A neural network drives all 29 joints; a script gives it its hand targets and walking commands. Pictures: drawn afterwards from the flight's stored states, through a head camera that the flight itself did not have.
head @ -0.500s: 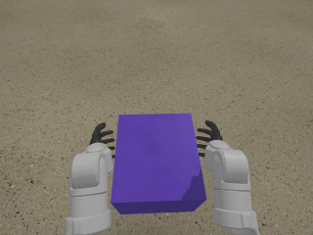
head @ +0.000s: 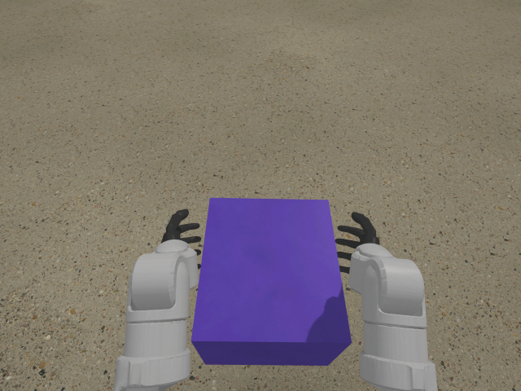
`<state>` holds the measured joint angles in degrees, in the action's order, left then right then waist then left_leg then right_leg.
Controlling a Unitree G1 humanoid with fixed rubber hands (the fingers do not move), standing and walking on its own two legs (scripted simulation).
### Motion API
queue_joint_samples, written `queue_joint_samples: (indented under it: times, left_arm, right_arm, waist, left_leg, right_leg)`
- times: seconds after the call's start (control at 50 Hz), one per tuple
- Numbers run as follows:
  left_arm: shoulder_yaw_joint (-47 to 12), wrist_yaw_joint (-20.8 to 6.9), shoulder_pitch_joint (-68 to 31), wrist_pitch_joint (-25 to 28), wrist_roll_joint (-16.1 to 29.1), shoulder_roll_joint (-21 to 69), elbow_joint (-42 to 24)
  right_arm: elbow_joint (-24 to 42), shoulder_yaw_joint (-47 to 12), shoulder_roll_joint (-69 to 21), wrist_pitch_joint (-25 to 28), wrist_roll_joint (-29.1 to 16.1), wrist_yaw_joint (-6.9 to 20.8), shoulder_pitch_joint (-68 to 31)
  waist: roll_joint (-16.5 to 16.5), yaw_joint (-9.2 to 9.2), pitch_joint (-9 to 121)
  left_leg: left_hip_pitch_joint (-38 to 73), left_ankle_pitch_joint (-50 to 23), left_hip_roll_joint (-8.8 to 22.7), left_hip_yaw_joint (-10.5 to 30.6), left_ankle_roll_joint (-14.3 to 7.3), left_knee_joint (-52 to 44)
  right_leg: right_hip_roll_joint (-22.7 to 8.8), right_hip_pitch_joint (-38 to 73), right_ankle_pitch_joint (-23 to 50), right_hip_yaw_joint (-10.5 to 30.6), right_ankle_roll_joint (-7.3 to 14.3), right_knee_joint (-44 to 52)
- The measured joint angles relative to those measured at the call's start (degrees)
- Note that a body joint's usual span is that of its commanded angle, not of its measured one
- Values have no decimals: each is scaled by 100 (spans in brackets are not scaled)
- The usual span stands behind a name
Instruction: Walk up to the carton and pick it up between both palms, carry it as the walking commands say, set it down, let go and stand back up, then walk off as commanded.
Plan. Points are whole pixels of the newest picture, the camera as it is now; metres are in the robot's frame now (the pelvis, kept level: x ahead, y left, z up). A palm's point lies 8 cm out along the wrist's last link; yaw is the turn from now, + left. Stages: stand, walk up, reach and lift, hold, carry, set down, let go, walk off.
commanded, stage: carry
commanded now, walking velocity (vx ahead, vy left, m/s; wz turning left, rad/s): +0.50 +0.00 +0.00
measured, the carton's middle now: (268, 280) +0.30 +0.00 -0.03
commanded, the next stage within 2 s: none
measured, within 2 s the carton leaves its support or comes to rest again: neither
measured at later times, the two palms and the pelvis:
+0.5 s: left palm (192, 113) +0.63 +0.15 +0.07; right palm (325, 116) +0.61 -0.12 +0.08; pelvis +0.32 +0.03 +0.01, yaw -4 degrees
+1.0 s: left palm (213, 43) +0.94 +0.14 +0.08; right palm (314, 42) +0.95 -0.14 +0.08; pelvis +0.64 -0.01 +0.01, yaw +0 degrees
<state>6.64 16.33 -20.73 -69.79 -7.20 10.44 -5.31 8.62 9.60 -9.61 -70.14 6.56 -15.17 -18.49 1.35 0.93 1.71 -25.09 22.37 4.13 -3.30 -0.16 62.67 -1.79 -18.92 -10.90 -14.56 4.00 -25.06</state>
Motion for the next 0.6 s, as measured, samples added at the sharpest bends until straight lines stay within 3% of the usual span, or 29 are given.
queue_joint_samples:
  times: [0.12,0.24,0.28,0.32,0.36,0.4,0.5,0.6]
  left_arm:
    - [0,34,164,59,106,-56,-377]
    - [35,10,82,-4,56,-28,-565]
    - [107,-2,44,-49,15,-20,-601]
    - [223,-12,44,-8,-12,-24,-569]
    - [249,-25,91,-9,-23,-39,-486]
    - [198,51,127,-48,61,-52,-402]
    - [79,54,133,-61,78,-51,-445]
    - [51,24,89,-65,10,-33,-694]
  right_arm:
    - [121,-147,-20,91,-35,-31,-48]
    - [273,-176,-39,76,96,84,-106]
    - [188,-167,-70,82,145,131,-194]
    - [-51,-184,-98,211,179,172,-275]
    - [-201,-191,-104,218,176,155,-284]
    - [-205,-190,-74,153,117,102,-198]
    - [27,-158,-37,70,-70,-38,-92]
    - [225,-139,-67,73,14,61,-183]
  waist:
    - [-99,-20,-151]
    - [-194,-36,-19]
    - [-269,-16,55]
    - [-411,-58,59]
    - [-345,-74,32]
    - [-279,-94,10]
    - [-178,-137,-59]
    - [-169,-72,-59]
  left_leg:
    - [-744,-618,136,-241,34,-1750]
    - [-386,-1426,-3,-764,-50,-3390]
    - [-42,-1914,-103,-983,-245,-3698]
    - [-1,-1606,-155,-1109,-407,-3271]
    - [212,-1171,-134,-1091,-421,-3318]
    - [511,-1164,-124,-1055,-295,-3640]
    - [1288,-1050,-106,-952,-241,-4388]
    - [2021,-558,-68,-934,-16,-4543]
  right_leg:
    - [-35,898,-289,113,-138,594]
    - [-156,1733,-1061,200,-466,529]
    - [-308,1772,-1553,283,-583,-106]
    - [-482,1124,-1525,629,-572,-1803]
    - [-286,258,-1543,1012,-493,-3436]
    - [-208,-429,-1247,1082,-496,-4036]
    - [-307,-1340,-549,923,-603,-2790]
    - [-259,-1349,203,622,-530,-1041]
